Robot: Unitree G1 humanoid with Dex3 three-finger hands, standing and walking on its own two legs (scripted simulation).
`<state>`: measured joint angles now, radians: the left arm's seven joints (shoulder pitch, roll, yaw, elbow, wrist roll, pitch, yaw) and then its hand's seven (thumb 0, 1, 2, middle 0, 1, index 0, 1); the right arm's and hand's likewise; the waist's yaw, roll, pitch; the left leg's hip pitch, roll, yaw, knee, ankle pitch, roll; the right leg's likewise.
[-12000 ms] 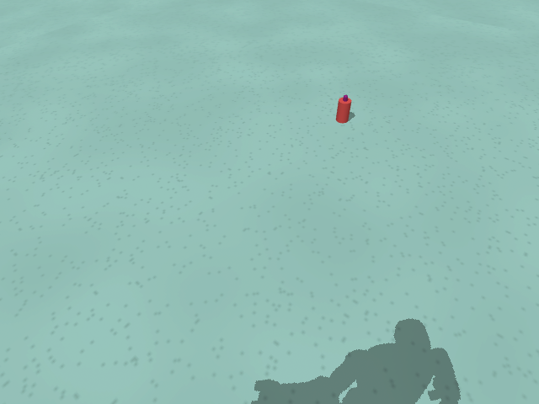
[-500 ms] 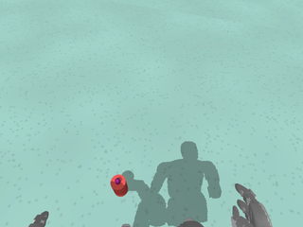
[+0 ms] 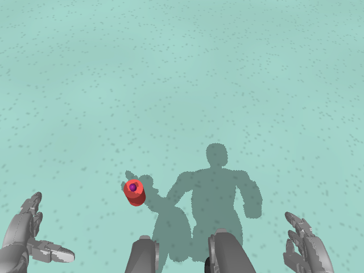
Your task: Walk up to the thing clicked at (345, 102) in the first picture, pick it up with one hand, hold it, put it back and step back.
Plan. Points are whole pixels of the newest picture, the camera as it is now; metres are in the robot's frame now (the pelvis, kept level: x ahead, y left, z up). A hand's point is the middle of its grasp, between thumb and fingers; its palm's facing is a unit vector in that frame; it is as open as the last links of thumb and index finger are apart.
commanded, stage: go down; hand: left
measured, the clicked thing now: (134, 192) +0.46 +0.18 -0.54
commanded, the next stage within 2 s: approach in 1.52 s
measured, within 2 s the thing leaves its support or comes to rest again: neither
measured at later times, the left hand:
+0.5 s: hand (52, 198) +0.34 +0.34 -0.17, palm faces +0.12 -0.98 -0.17, open 17.0 cm
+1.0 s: hand (54, 189) +0.37 +0.36 -0.20, palm faces +0.11 -0.99 -0.10, open 17.1 cm
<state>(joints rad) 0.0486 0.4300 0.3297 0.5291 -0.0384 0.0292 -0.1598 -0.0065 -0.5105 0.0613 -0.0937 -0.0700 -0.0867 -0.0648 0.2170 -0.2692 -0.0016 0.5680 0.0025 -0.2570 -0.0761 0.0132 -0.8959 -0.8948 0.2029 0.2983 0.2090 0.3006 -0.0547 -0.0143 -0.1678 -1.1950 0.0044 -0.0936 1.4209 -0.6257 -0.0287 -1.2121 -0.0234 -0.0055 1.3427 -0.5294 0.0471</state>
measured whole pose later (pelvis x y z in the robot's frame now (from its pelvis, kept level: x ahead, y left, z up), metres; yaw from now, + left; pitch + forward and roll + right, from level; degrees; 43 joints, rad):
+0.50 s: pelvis -0.04 +0.00 -0.14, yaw -1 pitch +33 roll -4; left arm -0.43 0.68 0.63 0.96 -0.12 -0.35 -0.51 -0.01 -0.40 0.10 -0.03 -0.05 -0.03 -0.04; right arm 0.15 -0.32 0.06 0.64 -0.01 -0.17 -0.02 0.01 -0.86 -0.89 0.20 0.30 0.21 0.30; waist -0.09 0.00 -0.17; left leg -1.77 -0.03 -0.12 1.91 -0.71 -0.05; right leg -1.79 -0.02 0.00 1.82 -0.60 0.05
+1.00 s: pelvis -0.06 +0.00 -0.21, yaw -2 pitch +32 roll -6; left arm -0.63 0.82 0.72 1.06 -0.11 -0.35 -0.60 -0.01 -0.44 0.12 -0.02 -0.09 -0.02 -0.07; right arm 0.15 -0.35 0.10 0.65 -0.02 -0.14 0.00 0.01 -0.87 -0.89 0.20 0.30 0.21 0.30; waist -0.13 -0.01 -0.14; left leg -1.99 -0.05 -0.15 2.15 -0.72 -0.05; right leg -2.00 -0.02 -0.01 2.03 -0.60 0.06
